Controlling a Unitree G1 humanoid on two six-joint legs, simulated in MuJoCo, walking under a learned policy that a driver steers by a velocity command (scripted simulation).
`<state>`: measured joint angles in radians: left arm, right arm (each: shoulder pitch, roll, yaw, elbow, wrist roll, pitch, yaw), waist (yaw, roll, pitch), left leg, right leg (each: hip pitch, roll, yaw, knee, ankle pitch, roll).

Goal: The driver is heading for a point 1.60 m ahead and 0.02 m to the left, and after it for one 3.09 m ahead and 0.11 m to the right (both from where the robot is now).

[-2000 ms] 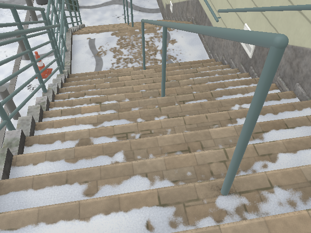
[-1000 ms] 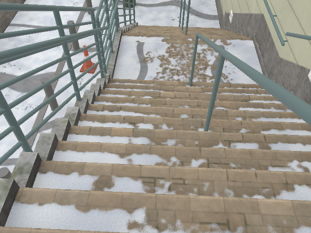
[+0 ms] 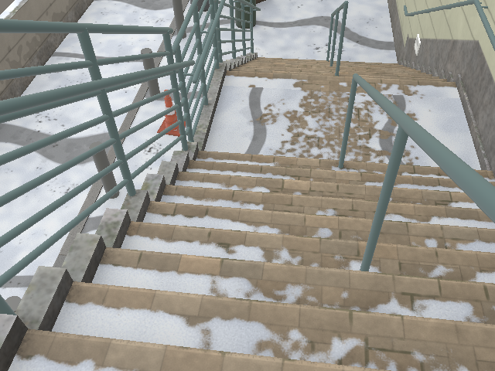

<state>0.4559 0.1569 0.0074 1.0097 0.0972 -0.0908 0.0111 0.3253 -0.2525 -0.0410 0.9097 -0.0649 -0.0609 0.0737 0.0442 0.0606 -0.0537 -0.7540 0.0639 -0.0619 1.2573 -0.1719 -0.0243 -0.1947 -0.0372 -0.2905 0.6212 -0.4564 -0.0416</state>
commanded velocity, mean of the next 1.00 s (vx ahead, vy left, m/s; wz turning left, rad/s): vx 0.04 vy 0.00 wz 0.34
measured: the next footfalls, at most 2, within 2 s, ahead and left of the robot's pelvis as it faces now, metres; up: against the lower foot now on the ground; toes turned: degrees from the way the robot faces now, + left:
left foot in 0.12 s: +0.05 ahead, +0.14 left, +0.00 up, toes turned +10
right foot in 0.50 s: +0.26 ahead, -0.06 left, -0.17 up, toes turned +15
